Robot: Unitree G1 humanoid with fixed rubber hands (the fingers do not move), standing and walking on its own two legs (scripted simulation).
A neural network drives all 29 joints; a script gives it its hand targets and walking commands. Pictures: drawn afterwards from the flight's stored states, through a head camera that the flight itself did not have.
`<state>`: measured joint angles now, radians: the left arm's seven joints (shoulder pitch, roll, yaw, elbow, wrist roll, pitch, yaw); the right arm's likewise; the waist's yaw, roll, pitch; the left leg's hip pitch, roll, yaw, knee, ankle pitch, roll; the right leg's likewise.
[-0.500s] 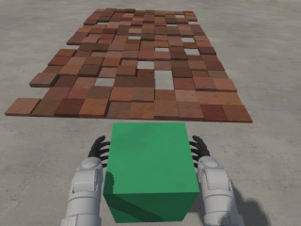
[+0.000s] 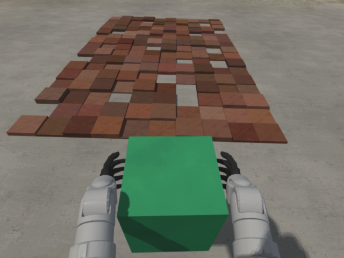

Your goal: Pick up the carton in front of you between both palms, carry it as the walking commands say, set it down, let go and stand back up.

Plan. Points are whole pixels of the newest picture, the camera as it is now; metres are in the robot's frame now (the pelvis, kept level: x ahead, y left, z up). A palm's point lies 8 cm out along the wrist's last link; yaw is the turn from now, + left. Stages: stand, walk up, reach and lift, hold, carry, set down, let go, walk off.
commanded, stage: hold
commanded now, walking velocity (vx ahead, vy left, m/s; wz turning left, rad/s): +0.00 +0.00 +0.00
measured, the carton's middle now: (170, 196) +0.29 +0.00 -0.02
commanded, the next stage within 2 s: carry in 0.76 s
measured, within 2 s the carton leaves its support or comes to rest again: neither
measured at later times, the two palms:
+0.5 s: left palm (108, 180) +0.29 +0.15 +0.05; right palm (232, 179) +0.29 -0.15 +0.05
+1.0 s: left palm (106, 166) +0.32 +0.16 +0.06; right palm (227, 164) +0.32 -0.14 +0.07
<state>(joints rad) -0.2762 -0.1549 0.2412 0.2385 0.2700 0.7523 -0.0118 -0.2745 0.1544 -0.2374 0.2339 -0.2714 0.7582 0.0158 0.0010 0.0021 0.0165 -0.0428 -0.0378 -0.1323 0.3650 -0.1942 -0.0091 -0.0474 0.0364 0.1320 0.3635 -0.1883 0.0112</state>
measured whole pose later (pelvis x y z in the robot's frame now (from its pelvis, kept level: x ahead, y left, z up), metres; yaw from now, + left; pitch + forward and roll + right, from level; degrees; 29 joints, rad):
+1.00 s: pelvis +0.04 +0.01 -0.01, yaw +1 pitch +2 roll +0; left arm -0.19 -0.14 0.14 -0.02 0.18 0.90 0.04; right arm -0.18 0.13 -0.15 -0.03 -0.17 0.90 -0.03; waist 0.00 0.00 -0.16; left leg -0.27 0.02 -0.01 0.57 -0.36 -0.01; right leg -0.26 -0.02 0.03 0.55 -0.33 0.02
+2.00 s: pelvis +0.60 -0.01 -0.01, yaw +2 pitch +4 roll +0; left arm -0.12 -0.13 0.09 -0.30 0.11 1.17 0.09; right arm -0.12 0.13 -0.10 -0.32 -0.11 1.18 -0.08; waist 0.03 0.01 -0.03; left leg -0.37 0.07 0.05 1.19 -0.35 0.03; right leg -0.37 -0.02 -0.27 0.45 -0.17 -0.10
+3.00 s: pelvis +1.25 +0.04 +0.04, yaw +1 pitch +8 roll -3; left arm -0.76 -0.10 0.23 -0.18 0.07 1.24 0.19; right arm -0.78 0.03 -0.36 -0.21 -0.04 1.28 -0.12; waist 0.13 0.02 0.18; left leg -0.60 0.00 -0.08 1.24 -0.49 0.04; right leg -0.38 0.05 -0.10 0.52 -0.28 -0.27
